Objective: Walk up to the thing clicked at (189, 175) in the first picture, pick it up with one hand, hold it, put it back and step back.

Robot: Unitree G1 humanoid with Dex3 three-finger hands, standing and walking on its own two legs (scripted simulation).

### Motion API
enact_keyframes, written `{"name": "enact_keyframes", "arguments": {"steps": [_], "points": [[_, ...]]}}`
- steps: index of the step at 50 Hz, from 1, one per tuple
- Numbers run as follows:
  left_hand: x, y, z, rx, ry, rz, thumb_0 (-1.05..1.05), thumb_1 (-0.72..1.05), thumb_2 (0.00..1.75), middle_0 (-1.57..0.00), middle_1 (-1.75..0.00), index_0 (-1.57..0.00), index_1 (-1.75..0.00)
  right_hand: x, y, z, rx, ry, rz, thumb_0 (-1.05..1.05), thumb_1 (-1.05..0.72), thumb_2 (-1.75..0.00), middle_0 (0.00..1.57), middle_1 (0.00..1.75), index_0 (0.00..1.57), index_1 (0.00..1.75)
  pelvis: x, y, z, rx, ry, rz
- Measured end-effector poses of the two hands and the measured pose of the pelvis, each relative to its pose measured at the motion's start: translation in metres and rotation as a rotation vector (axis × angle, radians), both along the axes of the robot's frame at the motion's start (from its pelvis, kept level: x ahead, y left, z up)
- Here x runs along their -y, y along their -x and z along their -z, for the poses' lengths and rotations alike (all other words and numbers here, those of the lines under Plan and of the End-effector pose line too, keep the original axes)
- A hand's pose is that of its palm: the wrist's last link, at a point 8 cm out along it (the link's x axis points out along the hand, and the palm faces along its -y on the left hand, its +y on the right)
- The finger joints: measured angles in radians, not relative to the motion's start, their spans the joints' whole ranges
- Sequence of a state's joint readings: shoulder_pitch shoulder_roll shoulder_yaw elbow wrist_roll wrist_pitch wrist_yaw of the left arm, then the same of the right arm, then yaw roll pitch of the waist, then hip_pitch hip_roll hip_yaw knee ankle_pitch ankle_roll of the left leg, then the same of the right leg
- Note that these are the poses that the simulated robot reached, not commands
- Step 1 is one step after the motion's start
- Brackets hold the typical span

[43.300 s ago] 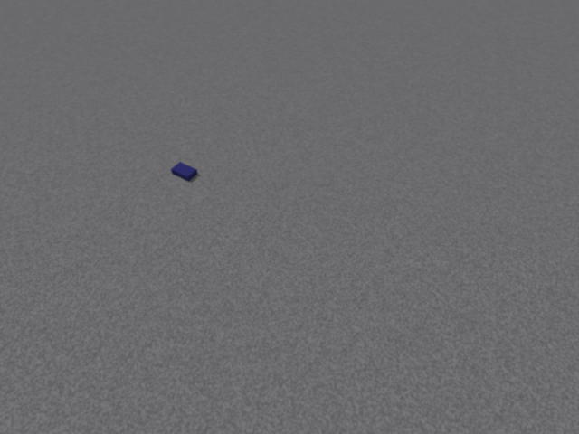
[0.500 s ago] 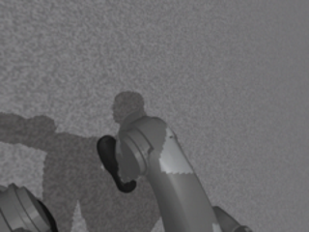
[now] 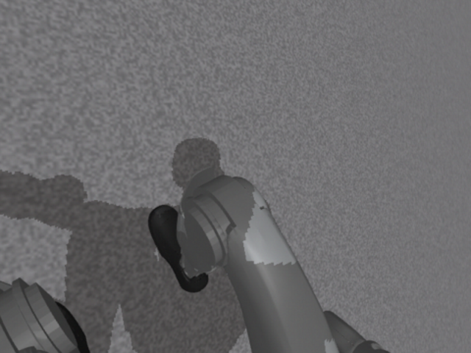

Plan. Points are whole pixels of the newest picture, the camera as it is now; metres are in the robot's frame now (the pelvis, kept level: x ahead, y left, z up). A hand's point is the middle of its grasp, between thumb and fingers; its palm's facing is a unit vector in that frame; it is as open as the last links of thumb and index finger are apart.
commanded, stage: settle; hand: left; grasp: from above
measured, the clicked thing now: out of the picture +0.52 +0.31 -0.30
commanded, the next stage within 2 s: lift in 0.76 s
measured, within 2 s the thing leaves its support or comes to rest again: leaves its support in 0.22 s
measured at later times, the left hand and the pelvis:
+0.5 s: hand out of the picture +0.50 +0.34 -0.20, palm faces -0.43 -0.09 -0.90, open 9.3 cm; pelvis +0.01 +0.00 +0.01, yaw +2 degrees
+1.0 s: hand out of the picture +0.50 +0.32 -0.13, palm faces -0.44 -0.08 -0.89, open 9.2 cm; pelvis +0.00 -0.01 +0.03, yaw +6 degrees
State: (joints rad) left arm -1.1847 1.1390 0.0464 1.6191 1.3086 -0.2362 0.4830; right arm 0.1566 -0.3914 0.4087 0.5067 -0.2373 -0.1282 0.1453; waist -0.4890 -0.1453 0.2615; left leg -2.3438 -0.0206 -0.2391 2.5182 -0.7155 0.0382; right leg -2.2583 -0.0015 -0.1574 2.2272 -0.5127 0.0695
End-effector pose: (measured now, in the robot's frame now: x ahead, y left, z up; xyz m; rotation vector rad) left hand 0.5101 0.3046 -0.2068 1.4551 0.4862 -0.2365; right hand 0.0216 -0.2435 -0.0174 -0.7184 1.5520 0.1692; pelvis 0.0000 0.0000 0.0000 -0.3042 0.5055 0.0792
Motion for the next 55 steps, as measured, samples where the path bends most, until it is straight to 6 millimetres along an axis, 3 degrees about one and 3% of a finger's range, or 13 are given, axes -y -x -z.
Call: {"name": "enact_keyframes", "arguments": {"steps": [12, 24, 40, 48, 55], "points": [[-0.011, 0.0, -0.009, 0.008, 0.005, -0.019, 0.0, 0.19, 0.18, -0.82, -0.24, -0.82, -0.23, 0.004, 0.0, -0.005, -0.013, 0.021, 0.036, 0.0, -0.92, -0.9, 0.2, 0.3, 0.2, 0.3, 0.0, -0.004, -0.002, -0.026, -0.001, -0.002], [-0.034, 0.002, -0.06, 0.022, -0.024, -0.01, 0.0, 0.19, 0.15, -0.84, -0.21, -0.85, -0.2, 0.021, -0.017, -0.002, 0.011, 0.038, 0.081, 0.0, -0.92, -0.9, 0.2, 0.3, 0.2, 0.3, 0.0, -0.007, -0.009, -0.073, -0.007, -0.026], [-0.016, 0.006, -0.105, 0.006, -0.015, 0.054, -0.01, 0.18, 0.1, -0.91, -0.13, -0.91, -0.12, 0.03, -0.048, 0.004, 0.115, 0.029, 0.087, 0.0, -0.91, -0.9, 0.21, 0.3, 0.2, 0.3, 0.004, -0.002, -0.023, -0.096, -0.05, -0.051], [-0.019, 0.006, -0.124, 0.008, -0.031, 0.017, -0.01, 0.19, 0.08, -0.91, -0.11, -0.91, -0.1, 0.031, -0.046, 0.005, 0.127, 0.019, 0.124, 0.0, -0.91, -0.9, 0.2, 0.3, 0.2, 0.3, 0.006, -0.002, -0.028, -0.113, -0.067, -0.058], [-0.024, 0.02, -0.146, -0.033, -0.012, -0.019, -0.01, 0.19, 0.08, -0.89, -0.15, -0.9, -0.14, 0.031, -0.043, 0.003, 0.111, 0.009, 0.175, 0.0, -0.91, -0.9, 0.21, 0.3, 0.2, 0.3, 0.006, -0.002, -0.042, -0.136, -0.08, -0.066]]}}
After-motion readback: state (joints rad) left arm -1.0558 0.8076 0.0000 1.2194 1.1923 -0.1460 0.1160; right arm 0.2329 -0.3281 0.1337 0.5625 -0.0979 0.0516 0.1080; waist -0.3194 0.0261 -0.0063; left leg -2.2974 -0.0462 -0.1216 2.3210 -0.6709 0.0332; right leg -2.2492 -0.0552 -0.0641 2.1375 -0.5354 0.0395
